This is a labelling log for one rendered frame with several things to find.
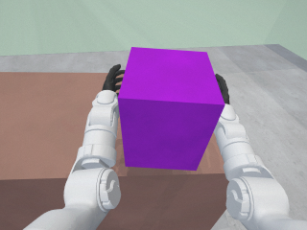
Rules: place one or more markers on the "robot left upper arm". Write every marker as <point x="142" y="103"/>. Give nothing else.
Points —
<point x="89" y="195"/>

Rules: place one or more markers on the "left robot forearm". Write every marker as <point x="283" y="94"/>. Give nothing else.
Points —
<point x="98" y="150"/>

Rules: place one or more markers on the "right robot forearm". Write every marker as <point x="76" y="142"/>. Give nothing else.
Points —
<point x="236" y="149"/>

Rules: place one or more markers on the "left robot hand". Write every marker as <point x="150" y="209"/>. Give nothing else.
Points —
<point x="111" y="79"/>

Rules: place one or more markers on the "pedestal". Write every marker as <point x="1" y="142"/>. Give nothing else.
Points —
<point x="43" y="117"/>

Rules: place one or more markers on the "right robot hand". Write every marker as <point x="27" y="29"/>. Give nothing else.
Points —
<point x="223" y="88"/>

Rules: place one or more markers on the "robot right upper arm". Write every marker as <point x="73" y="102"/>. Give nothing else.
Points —
<point x="260" y="203"/>

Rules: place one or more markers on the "carton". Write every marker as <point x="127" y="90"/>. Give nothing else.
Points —
<point x="169" y="105"/>

